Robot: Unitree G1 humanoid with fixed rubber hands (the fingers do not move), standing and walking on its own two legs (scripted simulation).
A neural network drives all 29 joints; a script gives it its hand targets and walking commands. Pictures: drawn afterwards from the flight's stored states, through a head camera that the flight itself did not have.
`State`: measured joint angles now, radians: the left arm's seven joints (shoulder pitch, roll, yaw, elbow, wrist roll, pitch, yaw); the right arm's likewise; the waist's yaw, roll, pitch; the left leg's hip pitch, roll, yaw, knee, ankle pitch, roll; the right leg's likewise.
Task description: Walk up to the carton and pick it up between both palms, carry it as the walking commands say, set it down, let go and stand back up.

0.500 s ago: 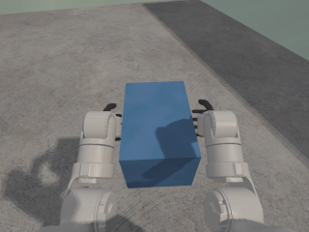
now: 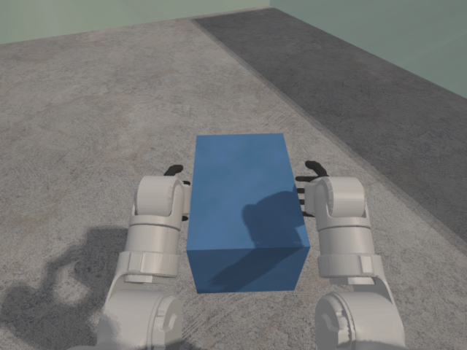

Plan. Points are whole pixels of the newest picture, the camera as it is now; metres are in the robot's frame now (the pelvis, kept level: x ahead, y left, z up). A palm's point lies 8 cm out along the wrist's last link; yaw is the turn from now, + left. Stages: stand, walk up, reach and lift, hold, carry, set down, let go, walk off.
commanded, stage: carry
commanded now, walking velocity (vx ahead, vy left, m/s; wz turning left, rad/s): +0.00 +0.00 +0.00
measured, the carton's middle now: (242, 208) +0.38 -0.01 +0.03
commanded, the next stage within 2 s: none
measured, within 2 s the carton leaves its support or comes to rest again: neither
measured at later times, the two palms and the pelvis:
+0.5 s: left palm (167, 219) +0.31 +0.12 +0.10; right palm (321, 214) +0.31 -0.14 +0.10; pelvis +0.01 -0.01 +0.00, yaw -1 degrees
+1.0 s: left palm (152, 220) +0.31 +0.15 +0.09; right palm (305, 211) +0.32 -0.11 +0.10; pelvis +0.02 +0.01 +0.00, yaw +0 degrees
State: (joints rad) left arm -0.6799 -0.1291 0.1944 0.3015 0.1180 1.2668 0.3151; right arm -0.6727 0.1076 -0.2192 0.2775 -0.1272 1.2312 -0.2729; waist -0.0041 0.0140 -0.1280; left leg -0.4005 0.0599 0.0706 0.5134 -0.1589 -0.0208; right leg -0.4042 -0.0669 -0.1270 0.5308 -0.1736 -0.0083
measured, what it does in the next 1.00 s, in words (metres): stands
